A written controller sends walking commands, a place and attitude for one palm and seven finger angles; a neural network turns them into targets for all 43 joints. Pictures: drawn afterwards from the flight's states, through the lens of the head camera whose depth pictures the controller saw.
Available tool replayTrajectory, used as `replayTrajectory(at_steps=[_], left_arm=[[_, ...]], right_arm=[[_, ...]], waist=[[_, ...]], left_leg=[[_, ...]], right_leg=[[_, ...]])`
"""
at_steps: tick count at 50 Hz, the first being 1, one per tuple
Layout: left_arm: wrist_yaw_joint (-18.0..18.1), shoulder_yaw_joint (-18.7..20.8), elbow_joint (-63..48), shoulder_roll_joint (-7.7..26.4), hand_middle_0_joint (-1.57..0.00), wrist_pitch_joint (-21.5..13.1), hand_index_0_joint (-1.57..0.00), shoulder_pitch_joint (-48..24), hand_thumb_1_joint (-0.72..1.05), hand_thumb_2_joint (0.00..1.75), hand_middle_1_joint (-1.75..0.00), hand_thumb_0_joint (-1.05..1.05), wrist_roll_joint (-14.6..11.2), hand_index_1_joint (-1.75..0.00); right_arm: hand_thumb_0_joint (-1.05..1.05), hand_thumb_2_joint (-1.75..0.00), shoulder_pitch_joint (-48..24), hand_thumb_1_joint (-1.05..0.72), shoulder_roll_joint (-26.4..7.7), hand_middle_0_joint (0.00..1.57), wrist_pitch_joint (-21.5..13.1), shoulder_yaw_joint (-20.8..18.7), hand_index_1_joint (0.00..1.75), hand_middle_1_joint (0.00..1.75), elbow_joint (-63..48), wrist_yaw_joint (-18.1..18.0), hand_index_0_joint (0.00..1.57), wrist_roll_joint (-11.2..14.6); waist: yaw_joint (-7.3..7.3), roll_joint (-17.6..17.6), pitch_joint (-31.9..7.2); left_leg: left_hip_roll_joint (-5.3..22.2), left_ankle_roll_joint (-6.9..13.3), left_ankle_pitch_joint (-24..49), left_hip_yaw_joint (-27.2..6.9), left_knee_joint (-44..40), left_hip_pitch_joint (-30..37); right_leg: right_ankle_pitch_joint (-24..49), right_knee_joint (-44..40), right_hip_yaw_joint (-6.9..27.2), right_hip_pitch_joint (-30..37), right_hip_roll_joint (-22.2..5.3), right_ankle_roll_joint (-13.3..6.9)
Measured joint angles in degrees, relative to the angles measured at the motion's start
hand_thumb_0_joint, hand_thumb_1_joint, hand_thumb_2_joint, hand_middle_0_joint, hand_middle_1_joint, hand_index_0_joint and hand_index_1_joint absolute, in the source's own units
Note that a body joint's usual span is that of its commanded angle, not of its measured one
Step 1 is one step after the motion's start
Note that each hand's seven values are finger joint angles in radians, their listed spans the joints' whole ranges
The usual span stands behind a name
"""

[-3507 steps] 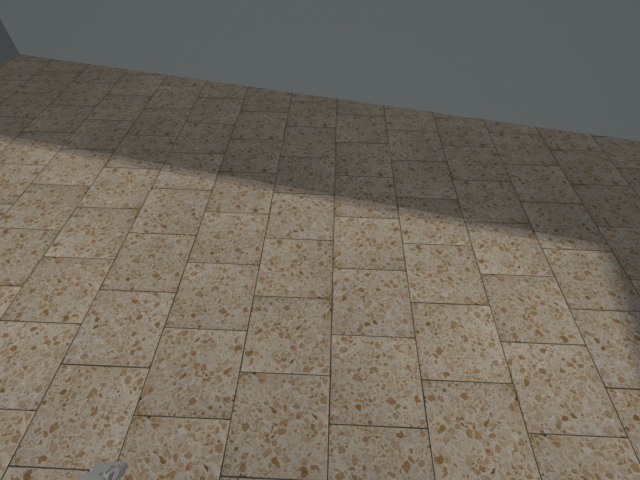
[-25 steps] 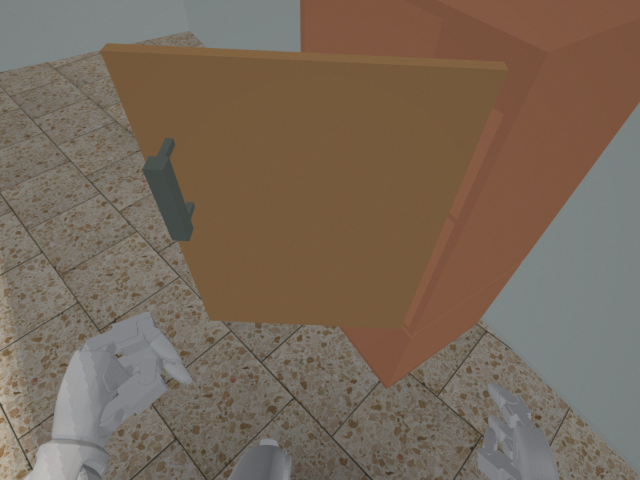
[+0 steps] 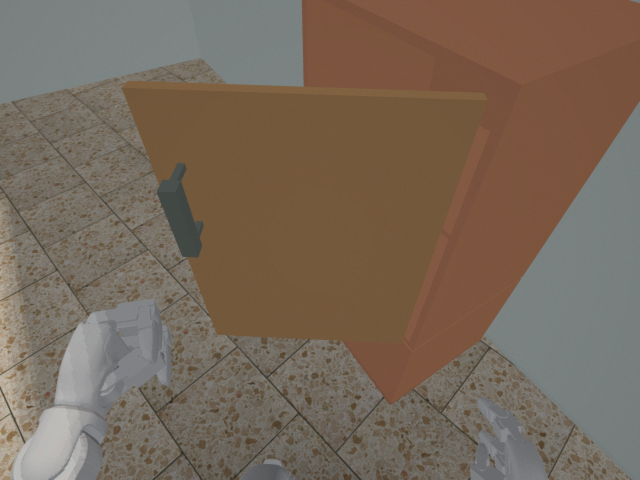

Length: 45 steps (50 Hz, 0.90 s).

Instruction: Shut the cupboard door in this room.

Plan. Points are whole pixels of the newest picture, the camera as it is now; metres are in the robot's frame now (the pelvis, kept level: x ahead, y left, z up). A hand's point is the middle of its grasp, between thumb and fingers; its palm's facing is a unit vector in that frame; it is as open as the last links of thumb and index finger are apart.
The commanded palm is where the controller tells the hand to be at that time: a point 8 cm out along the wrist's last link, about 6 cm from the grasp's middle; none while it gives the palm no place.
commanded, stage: raise the hand and make a fist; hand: left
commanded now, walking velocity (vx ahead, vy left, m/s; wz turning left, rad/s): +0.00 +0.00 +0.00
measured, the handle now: (185, 210) +0.45 +0.23 +0.09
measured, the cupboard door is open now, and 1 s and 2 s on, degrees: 54 54 54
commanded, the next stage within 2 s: bring the fist close to the handle in 0.32 s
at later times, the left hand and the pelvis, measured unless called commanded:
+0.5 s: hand (178, 348) +0.24 +0.17 +0.09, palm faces +0.01 -1.00 -0.05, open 3.1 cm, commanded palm +0.22 +0.23 +0.09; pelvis +0.01 -0.01 +0.00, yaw +0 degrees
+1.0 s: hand (186, 292) +0.31 +0.19 +0.09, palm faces +0.01 -1.00 -0.04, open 3.1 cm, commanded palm +0.28 +0.23 +0.09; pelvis +0.01 -0.01 +0.01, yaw -1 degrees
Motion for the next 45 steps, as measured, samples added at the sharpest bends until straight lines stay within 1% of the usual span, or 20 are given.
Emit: replayTrajectory(at_steps=[4,8,15,27,32,36,41,45], left_arm=[[-0.2,0.0,0.8,-0.3,-1.30,0.2,-1.30,0.1,0.90,0.90,-1.49,0.01,-0.2,-1.50],[-0.1,-0.1,1.6,-0.7,-1.30,-0.3,-1.30,0.3,0.90,0.90,-1.50,0.01,-0.2,-1.50],[-0.2,-0.1,1.4,-1.1,-1.30,-1.8,-1.30,0.4,0.90,0.90,-1.50,0.01,0.0,-1.50],[-0.8,0.2,1.9,-1.2,-1.30,-1.6,-1.31,-0.5,0.90,0.90,-1.50,0.01,-0.1,-1.50],[-1.2,0.6,4.0,-1.2,-1.30,-1.6,-1.31,-2.8,0.90,0.90,-1.50,0.01,-0.1,-1.50],[-1.4,0.8,7.3,-0.9,-1.30,-1.2,-1.31,-6.9,0.90,0.90,-1.50,0.01,0.2,-1.50],[-1.6,2.0,12.7,-0.1,-1.30,-0.5,-1.31,-12.8,0.90,0.90,-1.50,0.01,0.2,-1.50],[-1.8,3.2,15.9,0.5,-1.30,-0.3,-1.31,-16.0,0.90,0.90,-1.50,0.01,0.2,-1.50]], right_arm=[[0.01,-0.90,0.4,-0.90,-0.5,0.20,-0.4,-0.5,0.30,0.30,0.3,0.0,0.20,0.0],[0.01,-0.90,0.4,-0.90,-0.7,0.20,-0.7,-1.0,0.30,0.30,0.4,0.1,0.20,0.0],[0.01,-0.90,-0.3,-0.90,-0.7,0.20,-0.9,-1.3,0.30,0.30,0.6,0.3,0.20,-0.2],[0.01,-0.90,-1.5,-0.90,0.0,0.20,-0.1,-1.0,0.30,0.30,0.2,0.4,0.20,-0.2],[0.01,-0.90,-1.6,-0.90,-0.2,0.20,0.3,-0.8,0.30,0.30,0.5,0.3,0.20,-0.2],[0.01,-0.90,-1.8,-0.90,-0.4,0.20,0.6,-0.8,0.30,0.30,1.2,-0.1,0.20,-0.1],[0.01,-0.90,-1.9,-0.90,-0.6,0.20,1.0,-0.7,0.30,0.30,2.4,-0.5,0.20,0.0],[0.01,-0.90,-1.4,-0.90,-0.7,0.20,1.2,-0.9,0.30,0.30,2.8,-0.4,0.20,0.1]], waist=[[-0.27,0.0,0.1],[-0.32,-0.2,0.2],[-0.07,-0.4,0.2],[0.42,0.0,-0.2],[0.56,0.0,-0.2],[0.49,0.0,0.3],[0.11,-0.3,0.7],[-0.34,-0.4,0.6]], left_leg=[[0.0,-0.2,0.3,0.3,-1.0,0.8],[0.1,-0.4,0.3,0.5,-1.2,1.0],[0.2,-0.7,-0.3,0.4,-0.7,0.7],[0.1,-1.0,-0.8,0.3,-0.7,1.1],[0.0,-1.0,-0.7,0.2,-0.7,1.0],[0.1,-1.1,-0.5,0.1,-0.7,0.8],[0.2,-1.1,0.0,0.3,-1.3,0.8],[0.3,-1.0,0.3,0.7,-2.2,1.1]], right_leg=[[0.2,-0.5,0.3,0.5,0.0,-0.1],[0.0,-0.4,0.5,0.4,0.0,-0.3],[-0.8,0.3,0.4,0.1,0.1,-0.6],[-1.3,0.5,0.4,0.4,0.0,-0.8],[-1.4,0.6,0.3,0.3,0.0,-0.9],[-1.2,0.6,0.1,0.1,0.1,-0.9],[-0.8,0.2,0.3,-0.1,0.2,-1.0],[-0.3,-0.5,0.8,-0.1,0.2,-0.9]])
